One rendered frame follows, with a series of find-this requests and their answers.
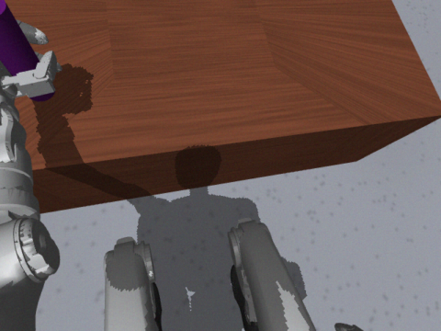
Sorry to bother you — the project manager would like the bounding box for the left robot hand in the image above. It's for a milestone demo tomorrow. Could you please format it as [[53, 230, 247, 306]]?
[[0, 20, 62, 104]]

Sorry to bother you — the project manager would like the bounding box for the can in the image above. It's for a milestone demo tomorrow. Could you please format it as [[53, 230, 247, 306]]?
[[0, 0, 55, 101]]

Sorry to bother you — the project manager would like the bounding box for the left robot arm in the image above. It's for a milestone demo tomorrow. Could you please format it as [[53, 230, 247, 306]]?
[[0, 95, 60, 331]]

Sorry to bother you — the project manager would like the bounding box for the right robot foot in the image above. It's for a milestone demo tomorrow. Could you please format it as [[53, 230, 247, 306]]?
[[230, 265, 259, 331]]

